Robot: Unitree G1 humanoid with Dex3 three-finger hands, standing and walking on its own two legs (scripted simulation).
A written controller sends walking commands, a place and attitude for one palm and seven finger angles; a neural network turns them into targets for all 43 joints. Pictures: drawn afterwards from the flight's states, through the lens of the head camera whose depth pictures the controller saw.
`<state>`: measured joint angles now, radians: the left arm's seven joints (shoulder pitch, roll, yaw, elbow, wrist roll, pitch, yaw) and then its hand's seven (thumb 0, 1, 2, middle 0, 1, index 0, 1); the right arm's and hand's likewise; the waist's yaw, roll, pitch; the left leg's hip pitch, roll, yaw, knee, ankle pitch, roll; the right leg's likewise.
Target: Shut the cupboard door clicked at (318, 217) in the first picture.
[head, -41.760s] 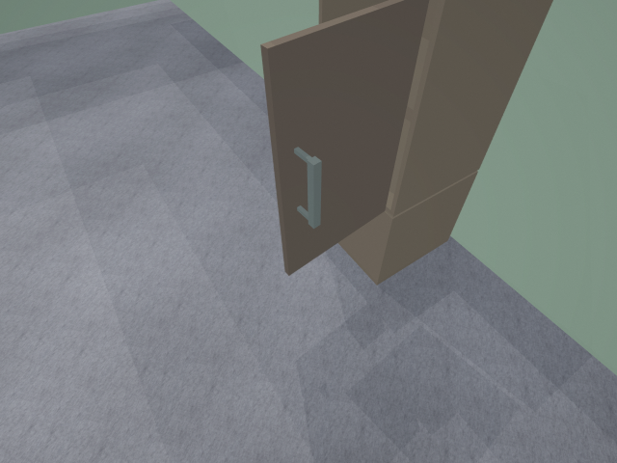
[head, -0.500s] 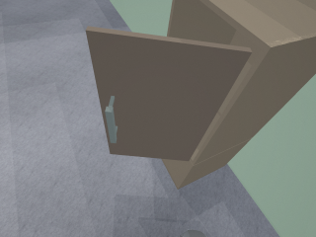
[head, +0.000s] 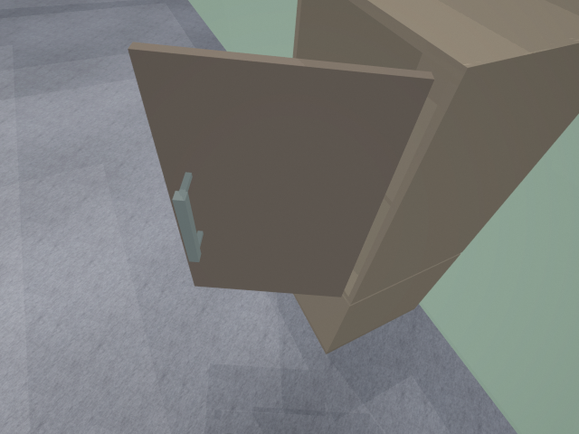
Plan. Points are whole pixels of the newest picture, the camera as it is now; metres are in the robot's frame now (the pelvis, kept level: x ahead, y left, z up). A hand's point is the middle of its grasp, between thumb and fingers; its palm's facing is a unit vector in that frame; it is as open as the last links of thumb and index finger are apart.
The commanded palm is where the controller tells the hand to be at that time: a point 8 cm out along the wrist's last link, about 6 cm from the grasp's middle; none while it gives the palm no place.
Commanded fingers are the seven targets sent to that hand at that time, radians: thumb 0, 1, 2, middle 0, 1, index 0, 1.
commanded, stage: come to a stop and stand still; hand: left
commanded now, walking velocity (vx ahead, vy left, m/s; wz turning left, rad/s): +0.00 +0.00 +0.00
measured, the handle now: (191, 220) +0.44 +0.21 -0.02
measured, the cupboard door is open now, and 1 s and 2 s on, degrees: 61 61 61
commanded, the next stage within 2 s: look again from close up in 0.50 s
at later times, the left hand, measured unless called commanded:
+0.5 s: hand out of the picture +0.03 +0.22 -0.15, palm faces -0.04 -0.97 -0.24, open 7.4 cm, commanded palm none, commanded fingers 0.00 0.90 0.90 -0.20 -0.30 -0.20 -0.30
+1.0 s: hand out of the picture +0.04 +0.17 -0.16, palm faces -0.05 -0.98 -0.21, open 7.3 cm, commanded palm none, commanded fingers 0.00 0.90 0.90 -0.20 -0.30 -0.20 -0.30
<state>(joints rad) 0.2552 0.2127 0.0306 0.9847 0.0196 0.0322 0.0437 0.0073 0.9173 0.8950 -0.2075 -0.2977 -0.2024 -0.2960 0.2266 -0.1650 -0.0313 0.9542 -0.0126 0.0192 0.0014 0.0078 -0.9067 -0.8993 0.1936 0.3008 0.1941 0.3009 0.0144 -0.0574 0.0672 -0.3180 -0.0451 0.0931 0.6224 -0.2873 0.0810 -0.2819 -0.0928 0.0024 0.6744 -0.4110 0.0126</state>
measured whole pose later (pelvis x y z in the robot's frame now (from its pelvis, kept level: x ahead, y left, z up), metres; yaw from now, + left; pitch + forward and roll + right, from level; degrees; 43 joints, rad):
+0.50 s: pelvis +0.01 +0.04 +0.01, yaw -3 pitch +1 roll +1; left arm 0.28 0.15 -0.02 1.05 0.02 0.01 0.04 0.01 0.91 0.90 -0.20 -0.30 -0.20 -0.30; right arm 0.25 -0.21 0.00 1.00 -0.02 -0.01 -0.02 0.00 -0.92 -0.90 0.20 0.30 0.20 0.30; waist 0.01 0.03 0.02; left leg -0.23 -0.11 0.16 0.40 -0.21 0.14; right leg -0.20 -0.05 0.00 0.53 -0.35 0.00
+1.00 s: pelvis +0.04 +0.01 +0.02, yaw -2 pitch +1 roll +1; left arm 0.26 0.14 -0.02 1.12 0.01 0.00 0.04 0.01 0.92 0.90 -0.20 -0.30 -0.20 -0.30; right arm 0.28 -0.15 0.02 1.13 -0.01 -0.03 -0.04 0.01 -0.91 -0.90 0.20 0.30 0.20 0.30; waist -0.01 0.00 0.04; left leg -0.18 -0.08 0.13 0.39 -0.24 0.09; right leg -0.12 -0.01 -0.02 0.45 -0.35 -0.01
